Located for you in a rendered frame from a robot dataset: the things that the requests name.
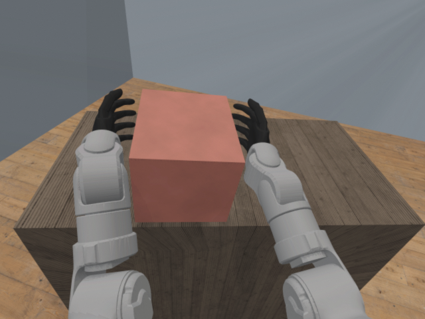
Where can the left robot forearm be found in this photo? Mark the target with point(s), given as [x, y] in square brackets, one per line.
[101, 191]

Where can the left robot upper arm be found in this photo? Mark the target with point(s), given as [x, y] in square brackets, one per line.
[114, 295]

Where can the right robot upper arm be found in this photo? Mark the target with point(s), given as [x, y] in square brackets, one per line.
[324, 292]

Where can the pedestal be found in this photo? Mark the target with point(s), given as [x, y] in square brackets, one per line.
[230, 270]

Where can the right robot forearm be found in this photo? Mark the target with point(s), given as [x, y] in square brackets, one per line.
[299, 241]

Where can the right robot hand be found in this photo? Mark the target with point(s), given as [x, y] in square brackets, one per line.
[258, 131]

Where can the carton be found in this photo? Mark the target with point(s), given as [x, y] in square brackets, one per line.
[185, 159]

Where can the left robot hand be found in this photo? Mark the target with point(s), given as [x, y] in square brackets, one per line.
[106, 115]

